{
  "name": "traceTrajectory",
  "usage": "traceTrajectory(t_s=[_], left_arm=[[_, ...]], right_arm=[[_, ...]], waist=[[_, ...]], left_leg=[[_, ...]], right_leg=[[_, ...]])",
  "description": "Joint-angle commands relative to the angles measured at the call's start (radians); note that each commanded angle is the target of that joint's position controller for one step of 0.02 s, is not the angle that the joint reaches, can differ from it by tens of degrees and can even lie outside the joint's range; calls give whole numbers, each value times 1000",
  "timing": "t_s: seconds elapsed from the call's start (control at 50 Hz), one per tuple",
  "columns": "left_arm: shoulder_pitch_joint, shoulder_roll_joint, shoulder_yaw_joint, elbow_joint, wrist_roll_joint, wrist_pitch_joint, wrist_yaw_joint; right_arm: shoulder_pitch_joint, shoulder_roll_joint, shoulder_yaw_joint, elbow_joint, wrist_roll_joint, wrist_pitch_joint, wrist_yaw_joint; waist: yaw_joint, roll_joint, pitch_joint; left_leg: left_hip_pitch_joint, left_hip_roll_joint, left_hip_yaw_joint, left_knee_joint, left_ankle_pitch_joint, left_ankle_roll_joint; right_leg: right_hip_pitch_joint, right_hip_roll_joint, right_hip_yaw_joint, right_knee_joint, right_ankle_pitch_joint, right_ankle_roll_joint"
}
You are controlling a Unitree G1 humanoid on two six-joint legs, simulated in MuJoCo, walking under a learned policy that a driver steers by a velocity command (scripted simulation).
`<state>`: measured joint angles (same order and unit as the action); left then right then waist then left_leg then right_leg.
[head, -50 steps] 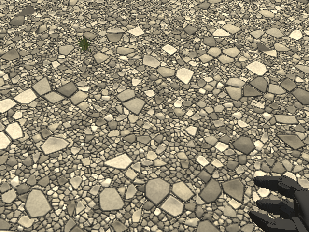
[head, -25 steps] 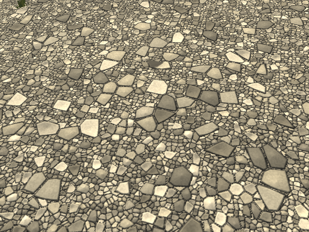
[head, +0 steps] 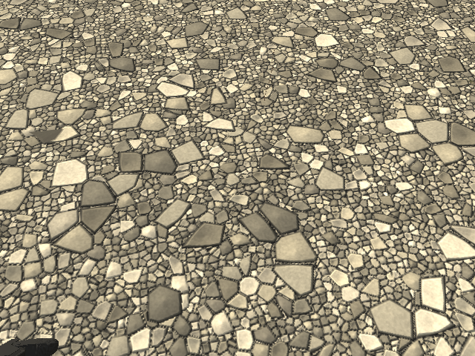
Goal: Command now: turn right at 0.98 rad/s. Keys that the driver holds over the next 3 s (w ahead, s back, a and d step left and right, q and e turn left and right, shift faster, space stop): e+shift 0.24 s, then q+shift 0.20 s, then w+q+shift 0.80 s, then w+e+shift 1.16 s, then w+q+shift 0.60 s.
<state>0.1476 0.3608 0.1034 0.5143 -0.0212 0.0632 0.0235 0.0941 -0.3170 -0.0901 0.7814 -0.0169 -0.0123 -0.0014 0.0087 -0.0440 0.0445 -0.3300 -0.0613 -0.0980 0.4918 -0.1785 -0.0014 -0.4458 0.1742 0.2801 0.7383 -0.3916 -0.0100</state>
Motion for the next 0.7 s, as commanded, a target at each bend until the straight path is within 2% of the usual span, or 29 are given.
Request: traceTrajectory(t_s=[0.02, 0.04, 0.06, 0.1, 0.16, 0.2, 0.24, 0.28, 0.32, 0.34, 0.36, 0.38, 0.4, 0.42, 0.44, 0.46, 0.48, 0.5, 0.52, 0.54, 0.58, 0.62, 0.7], left_arm=[[84, 184, 52, -52, 2, -22, -11], [97, 164, 49, -30, 5, -14, -9], [112, 141, 43, -25, 8, -7, -11], [82, 104, 25, -41, -6, -6, -17], [5, 79, 9, -75, -11, -9, -16], [-10, 65, 2, -83, -7, -9, -19], [-14, 51, -4, -84, -2, -8, -24], [-18, 30, -15, -82, 11, -8, -22], [1, 23, -18, -67, 15, -7, -19], [29, 17, -19, -49, 18, -7, -18], [82, 5, -21, -16, 21, -7, -18], [121, 4, -24, 12, 25, -8, -17], [153, 56, -18, 22, 32, -8, -6], [61, 102, -23, -12, 54, -9, 5], [15, 56, -27, -12, 71, -19, -3], [35, 105, -5, 4, 58, -26, -7], [118, 148, 16, 34, 44, -35, -4], [144, 156, 17, 57, 27, -51, 0], [133, 125, 7, 70, 16, -72, 4], [121, 84, -5, 76, 15, -93, 9], [102, 31, -15, 87, 22, -126, 15], [96, 19, -12, 97, 32, -145, 16], [110, 44, 6, 127, 36, -155, 9]], right_arm=[[-105, -116, -25, -115, -17, -9, -22], [-123, -96, -18, -124, -4, -4, -33], [-121, -94, -14, -127, 6, 1, -43], [-78, -103, -10, -121, 1, 8, -54], [9, -131, -17, -108, -9, 18, -52], [27, -152, -25, -105, -8, 22, -44], [19, -171, -33, -107, -5, 25, -32], [25, -185, -36, -99, 6, 25, -16], [34, -188, -32, -83, 26, 21, 3], [24, -180, -26, -75, 39, 18, 9], [3, -152, -11, -68, 52, 15, 14], [22, -83, 18, -46, 59, 5, 23], [73, -11, 50, -43, 21, -10, 38], [122, 23, 67, -46, -11, -21, 54], [82, -53, 47, -44, 13, -12, 43], [52, -116, 30, -53, 39, -6, 37], [13, -154, 11, -57, 52, -1, 30], [13, -180, -7, -62, 59, 9, 22], [28, -165, -12, -63, 65, 15, 19], [37, -143, -13, -64, 70, 11, 20], [56, -110, -16, -60, 58, -4, 19], [70, -78, -14, -63, 56, -9, 23], [57, -36, -1, -102, 57, 1, 35]], waist=[[48, 207, -82], [45, 166, -69], [37, 153, -63], [6, 145, -50], [-57, 174, -73], [-71, 182, -92], [-70, 187, -101], [-65, 178, -116], [-50, 195, -134], [-29, 197, -141], [6, 190, -146], [27, 156, -153], [2, 35, -224], [-54, -169, -224], [-8, -144, -231], [22, -160, -186], [89, -183, -140], [94, -204, -68], [78, -196, -14], [61, -170, 19], [37, -128, 15], [22, -93, 5], [7, -44, 39]], left_leg=[[143, 381, -338, -229, -2, 216], [140, 317, -241, -215, -14, 182], [153, 297, -184, -210, 12, 175], [177, 283, -84, -221, 99, 191], [297, 319, -27, -226, 168, 224], [336, 345, 13, -225, 200, 233], [325, 359, 72, -222, 222, 228], [254, 347, 101, -198, 301, 230], [257, 354, 90, -161, 377, 234], [257, 353, 84, -131, 387, 223], [221, 335, 91, -89, 378, 196], [127, 301, 113, -56, 301, 132], [1, 236, 150, 21, 67, 37], [-120, 176, 185, 84, -283, -47], [-42, 174, 136, 145, -354, -70], [-122, 124, 185, 247, -326, -66], [-263, 122, 176, 434, -357, -56], [-386, 149, 117, 562, -355, -40], [-451, 163, 65, 608, -294, -26], [-496, 166, 41, 625, -223, -18], [-542, 181, 32, 662, -101, -17], [-559, 195, 39, 679, -24, -28], [-577, 222, 46, 627, 54, -44]], right_leg=[[-185, -122, -94, 374, -92, 45], [-189, -134, -115, 429, -33, 60], [-212, -148, -136, 493, 8, 73], [-244, -187, -204, 501, 47, 93], [-285, -244, -244, 398, 55, 123], [-264, -270, -257, 323, 47, 129], [-201, -282, -281, 238, 50, 122], [-59, -247, -304, 127, 2, 103], [29, -204, -313, 7, -22, 79], [89, -192, -306, -103, 17, 58], [202, -181, -305, -278, 129, 29], [380, -191, -283, -464, 294, 0], [595, -333, -133, -417, 573, -20], [592, -517, -17, -321, 819, -130], [430, -512, -61, -342, 644, -212], [451, -463, -77, -405, 291, -205], [473, -486, -16, -492, -88, -208], [458, -528, 41, -553, -276, -201], [444, -535, 43, -593, -327, -180], [453, -530, 14, -619, -310, -159], [496, -519, -82, -636, -194, -129], [509, -510, -180, -644, -107, -118], [477, -523, -306, -667, -23, -128]])
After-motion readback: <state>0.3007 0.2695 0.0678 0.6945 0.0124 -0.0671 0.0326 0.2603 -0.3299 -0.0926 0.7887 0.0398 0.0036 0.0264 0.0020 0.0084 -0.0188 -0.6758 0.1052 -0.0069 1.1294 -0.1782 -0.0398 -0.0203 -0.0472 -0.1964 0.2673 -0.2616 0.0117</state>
